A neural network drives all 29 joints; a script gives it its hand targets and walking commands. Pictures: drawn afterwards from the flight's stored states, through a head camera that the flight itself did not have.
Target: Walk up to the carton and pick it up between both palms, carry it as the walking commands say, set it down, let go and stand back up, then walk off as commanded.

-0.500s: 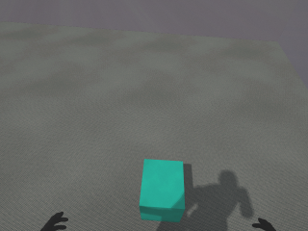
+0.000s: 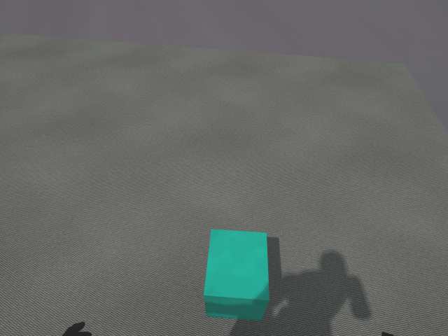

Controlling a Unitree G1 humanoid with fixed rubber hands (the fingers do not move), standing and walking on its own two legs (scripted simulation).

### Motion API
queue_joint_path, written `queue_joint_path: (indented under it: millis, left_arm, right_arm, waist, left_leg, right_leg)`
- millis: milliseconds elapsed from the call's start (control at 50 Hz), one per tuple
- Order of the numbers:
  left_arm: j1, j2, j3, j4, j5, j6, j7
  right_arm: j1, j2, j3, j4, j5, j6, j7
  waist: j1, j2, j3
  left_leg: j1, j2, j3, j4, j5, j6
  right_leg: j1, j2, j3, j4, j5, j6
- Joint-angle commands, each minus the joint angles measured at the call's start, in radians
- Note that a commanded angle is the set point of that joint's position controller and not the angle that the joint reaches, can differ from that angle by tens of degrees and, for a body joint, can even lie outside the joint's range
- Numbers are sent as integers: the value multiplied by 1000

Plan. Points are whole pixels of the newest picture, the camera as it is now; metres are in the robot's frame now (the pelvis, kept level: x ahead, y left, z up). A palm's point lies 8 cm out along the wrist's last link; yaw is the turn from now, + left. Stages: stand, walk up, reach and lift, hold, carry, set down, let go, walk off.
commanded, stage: stand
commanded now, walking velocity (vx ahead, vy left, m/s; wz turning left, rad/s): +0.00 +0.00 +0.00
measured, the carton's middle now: (236, 275) +0.47 -0.03 -0.65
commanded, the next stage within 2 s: walk off in 0.56 s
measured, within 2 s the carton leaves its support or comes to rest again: neither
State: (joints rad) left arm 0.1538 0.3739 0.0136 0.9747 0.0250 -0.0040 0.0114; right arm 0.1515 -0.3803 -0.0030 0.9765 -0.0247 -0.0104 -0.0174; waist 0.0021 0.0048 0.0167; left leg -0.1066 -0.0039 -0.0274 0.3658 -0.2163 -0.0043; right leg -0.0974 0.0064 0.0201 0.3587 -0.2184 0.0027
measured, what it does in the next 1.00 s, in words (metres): stands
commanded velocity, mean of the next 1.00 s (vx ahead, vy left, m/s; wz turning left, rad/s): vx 0.00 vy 0.06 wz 0.00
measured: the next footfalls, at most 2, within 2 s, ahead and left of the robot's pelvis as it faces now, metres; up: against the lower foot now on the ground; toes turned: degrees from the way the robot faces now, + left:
left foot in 1.14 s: +0.02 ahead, +0.20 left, +0.00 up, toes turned +3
right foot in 1.52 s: +0.00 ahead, +0.06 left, +0.00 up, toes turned -6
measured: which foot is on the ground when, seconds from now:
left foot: down 0.00-0.92, up 0.94-1.00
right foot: down 0.00-1.00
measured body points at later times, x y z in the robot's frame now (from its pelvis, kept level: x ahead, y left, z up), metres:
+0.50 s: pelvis +0.00 +0.00 +0.00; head -0.01 +0.00 +0.45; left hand +0.09 +0.32 -0.11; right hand +0.10 -0.31 -0.11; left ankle -0.01 +0.12 -0.75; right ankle -0.01 -0.12 -0.75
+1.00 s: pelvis -0.01 +0.02 +0.00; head +0.00 +0.02 +0.45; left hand +0.06 +0.33 -0.13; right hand +0.05 -0.28 -0.14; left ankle -0.03 +0.13 -0.73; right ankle -0.01 -0.12 -0.75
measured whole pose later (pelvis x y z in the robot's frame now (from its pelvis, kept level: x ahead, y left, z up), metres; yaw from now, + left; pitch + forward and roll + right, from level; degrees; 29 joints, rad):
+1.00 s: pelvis -0.01 +0.02 +0.00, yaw +1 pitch -1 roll +0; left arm 0.15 0.34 0.02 1.01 0.04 0.03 0.03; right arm 0.19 -0.36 -0.01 1.07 -0.02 0.07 -0.01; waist 0.04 0.01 0.03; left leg -0.26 -0.02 0.00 0.66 -0.40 -0.02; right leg -0.17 -0.03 0.03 0.42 -0.23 0.03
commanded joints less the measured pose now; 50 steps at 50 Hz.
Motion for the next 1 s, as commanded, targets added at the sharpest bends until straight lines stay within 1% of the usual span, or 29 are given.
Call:
queue_joint_path:
  millis: [0, 720, 740, 760, 780, 800, 840, 880, 900, 920, 940, 960, 980]
  left_arm:
    - [-39, 167, 31, -38, -1, -11, 3]
    - [-66, 188, 22, 30, -8, -14, 0]
    - [-71, 184, 21, 28, -6, -14, 1]
    - [-62, 161, 13, 19, -1, -5, -2]
    - [-39, 83, -6, 32, -1, 7, -5]
    - [-37, 116, 0, 21, 6, 13, -4]
    - [-24, 172, 19, 14, 12, 19, 3]
    - [6, 206, 39, 16, 14, 25, 17]
    - [13, 211, 46, 15, 15, 29, 24]
    - [12, 213, 51, 9, 16, 32, 30]
    - [6, 206, 54, -1, 18, 32, 34]
    - [12, 205, 58, -6, 21, 32, 36]
    - [14, 210, 64, -8, 23, 31, 37]
  right_arm:
    - [-39, -166, -31, -38, 1, -11, -3]
    - [-63, -186, -26, 24, 9, -12, 1]
    - [-57, -177, -24, 30, 10, -8, 1]
    - [-22, -151, -17, 49, 21, 7, -4]
    - [17, -67, 1, 75, 29, 29, -7]
    - [25, -89, -5, 78, 27, 43, -11]
    - [25, -120, -18, 81, 23, 57, -14]
    - [20, -123, -24, 71, 16, 63, -11]
    - [25, -115, -25, 65, 12, 65, -8]
    - [32, -110, -28, 59, 9, 68, -4]
    - [33, -109, -33, 50, 6, 73, 0]
    - [30, -108, -39, 40, 4, 78, 4]
    - [33, -100, -43, 29, 4, 82, 6]
  waist:
    - [0, -2, -7]
    - [1, -2, -14]
    - [2, 1, -12]
    - [12, -1, -2]
    - [12, -9, -6]
    - [20, -18, 9]
    - [34, -55, -9]
    - [47, -107, -13]
    - [50, -139, -13]
    - [51, -172, -17]
    - [53, -191, -17]
    - [57, -188, -13]
    - [48, -169, -5]
  left_leg:
    - [-16, 108, -94, -62, 126, 18]
    - [0, 119, -96, -80, 159, 23]
    - [-4, 112, -85, -76, 149, 22]
    - [-10, 106, -70, -69, 145, 20]
    - [-12, 93, -56, -63, 157, 7]
    - [-24, 85, -51, -43, 165, 0]
    - [-58, 71, -38, 12, 139, -5]
    - [-134, 55, -25, 84, 81, -10]
    - [-170, 45, -16, 138, 15, -12]
    - [-187, 37, -7, 225, -87, -14]
    - [-209, 31, -1, 343, -203, -15]
    - [-246, 36, -2, 449, -295, -16]
    - [-272, 54, -19, 484, -315, -15]
  right_leg:
    - [-20, -108, 92, -62, 127, -14]
    - [-1, -121, 91, -79, 157, -21]
    - [1, -130, 97, -84, 166, -21]
    - [-1, -144, 99, -82, 174, -25]
    - [-8, -156, 103, -85, 198, -11]
    - [-18, -172, 114, -72, 221, -8]
    - [-16, -215, 158, -63, 230, -29]
    - [4, -274, 228, -65, 231, -73]
    - [8, -310, 262, -64, 247, -103]
    - [-12, -354, 290, -63, 274, -141]
    - [-41, -399, 315, -60, 322, -183]
    - [-51, -428, 323, -55, 385, -215]
    - [-57, -433, 303, -47, 421, -214]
